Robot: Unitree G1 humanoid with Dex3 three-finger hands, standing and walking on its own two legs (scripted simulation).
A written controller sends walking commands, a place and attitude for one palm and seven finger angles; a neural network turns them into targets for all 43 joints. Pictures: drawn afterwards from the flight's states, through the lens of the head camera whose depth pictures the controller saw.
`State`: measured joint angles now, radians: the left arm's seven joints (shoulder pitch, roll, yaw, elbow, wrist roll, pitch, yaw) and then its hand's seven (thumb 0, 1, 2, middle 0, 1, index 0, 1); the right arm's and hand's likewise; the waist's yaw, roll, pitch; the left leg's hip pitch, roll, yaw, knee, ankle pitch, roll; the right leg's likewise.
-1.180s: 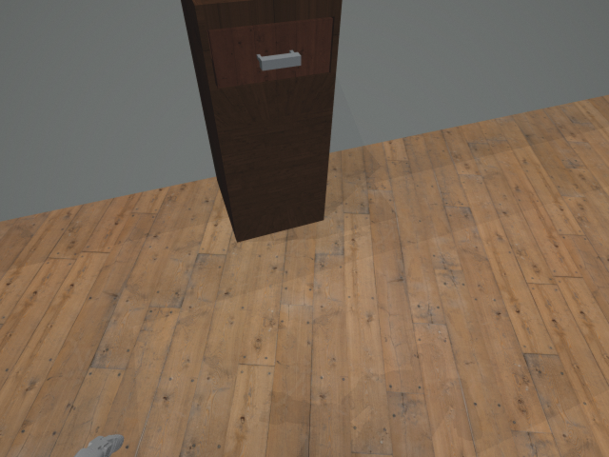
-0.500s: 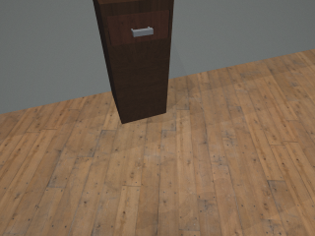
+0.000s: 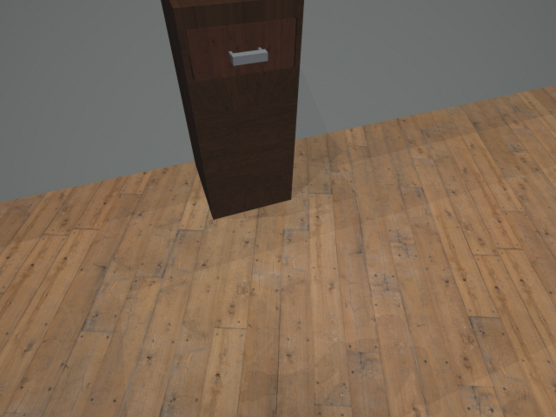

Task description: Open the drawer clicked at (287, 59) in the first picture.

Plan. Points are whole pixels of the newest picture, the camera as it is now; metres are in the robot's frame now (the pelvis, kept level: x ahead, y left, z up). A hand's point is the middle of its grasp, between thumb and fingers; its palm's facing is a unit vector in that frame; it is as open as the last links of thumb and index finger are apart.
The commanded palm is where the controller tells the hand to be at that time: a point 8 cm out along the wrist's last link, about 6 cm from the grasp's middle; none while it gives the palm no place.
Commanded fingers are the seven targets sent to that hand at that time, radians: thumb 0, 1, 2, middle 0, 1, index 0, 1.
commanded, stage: look at it before walking up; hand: left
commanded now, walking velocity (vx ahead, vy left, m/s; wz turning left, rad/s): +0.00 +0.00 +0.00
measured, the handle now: (247, 54) +1.16 +0.16 +0.01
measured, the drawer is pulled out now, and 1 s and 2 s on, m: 0.00 0.00 0.00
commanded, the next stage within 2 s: walk to a spot facing it in 0.26 s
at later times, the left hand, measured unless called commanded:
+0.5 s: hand out of the picture +0.08 +0.25 -0.16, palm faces -0.04 -0.94 -0.34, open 7.4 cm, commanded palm none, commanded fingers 0.00 0.90 0.90 -0.20 -0.30 -0.20 -0.30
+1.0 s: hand out of the picture +0.05 +0.15 -0.16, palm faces -0.21 -0.95 -0.22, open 7.4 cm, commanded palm none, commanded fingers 0.00 0.90 0.90 -0.20 -0.30 -0.20 -0.30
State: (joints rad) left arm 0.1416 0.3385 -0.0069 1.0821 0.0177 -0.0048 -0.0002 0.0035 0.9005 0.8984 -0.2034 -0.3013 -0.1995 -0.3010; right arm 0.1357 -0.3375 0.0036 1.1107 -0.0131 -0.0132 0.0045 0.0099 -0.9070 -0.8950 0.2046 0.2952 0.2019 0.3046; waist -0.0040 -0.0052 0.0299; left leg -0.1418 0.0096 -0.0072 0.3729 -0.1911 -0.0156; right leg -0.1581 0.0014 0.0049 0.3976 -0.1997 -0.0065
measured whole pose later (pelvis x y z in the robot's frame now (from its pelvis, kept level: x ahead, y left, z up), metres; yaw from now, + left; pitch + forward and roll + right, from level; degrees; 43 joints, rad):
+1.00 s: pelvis +0.04 -0.04 +0.00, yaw -18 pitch +0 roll +1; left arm 0.44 0.16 0.03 1.00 0.03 -0.03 -0.01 0.00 0.90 0.90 -0.20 -0.30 -0.20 -0.30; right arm 0.17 -0.24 -0.06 0.96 -0.03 0.01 0.02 0.01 -0.91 -0.90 0.20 0.29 0.20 0.30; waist 0.04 0.01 0.03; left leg -0.55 0.09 0.03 1.08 -0.25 -0.06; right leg -0.15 0.06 0.05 0.42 -0.26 -0.07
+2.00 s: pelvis +0.37 -0.16 -0.03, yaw -52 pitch -2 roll -1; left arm 0.13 0.19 0.06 0.93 0.01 -0.03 -0.02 0.00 0.91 0.90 -0.20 -0.30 -0.20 -0.30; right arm 0.43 -0.12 -0.03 1.07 -0.01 -0.01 -0.01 0.01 -0.91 -0.89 0.20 0.30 0.20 0.30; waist -0.05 -0.03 0.12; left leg -0.29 0.15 0.13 1.32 -0.43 -0.04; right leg -0.38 0.06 -0.16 0.66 -0.27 -0.14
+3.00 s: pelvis +0.54 -0.35 -0.02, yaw -75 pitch -1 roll +0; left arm 0.07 0.16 0.03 0.94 0.03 -0.02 0.02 0.00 0.91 0.90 -0.20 -0.30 -0.19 -0.30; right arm 0.34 -0.20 -0.05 1.07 -0.01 0.05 -0.02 0.01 -0.92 -0.90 0.20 0.29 0.19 0.30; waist -0.08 0.05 0.07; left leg -0.33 0.13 0.10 0.97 -0.55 -0.05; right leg -0.29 -0.07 -0.17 0.62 -0.30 -0.03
